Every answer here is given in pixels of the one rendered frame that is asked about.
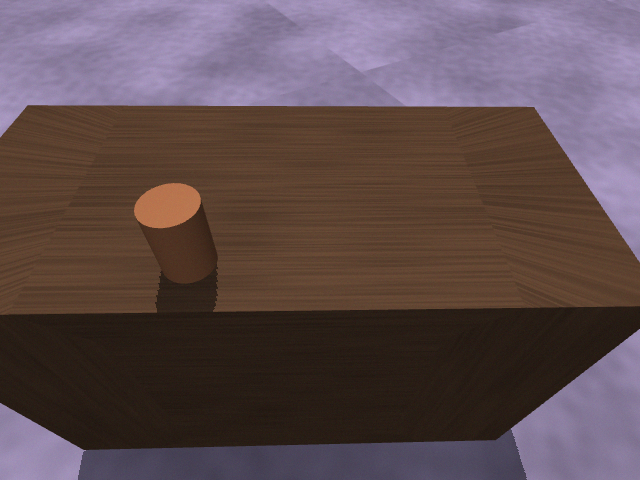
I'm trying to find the can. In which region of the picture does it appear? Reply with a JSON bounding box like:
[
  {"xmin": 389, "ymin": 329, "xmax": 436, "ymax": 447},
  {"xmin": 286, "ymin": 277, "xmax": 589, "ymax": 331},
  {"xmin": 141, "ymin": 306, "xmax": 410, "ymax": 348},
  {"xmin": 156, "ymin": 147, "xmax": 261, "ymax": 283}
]
[{"xmin": 134, "ymin": 183, "xmax": 218, "ymax": 284}]

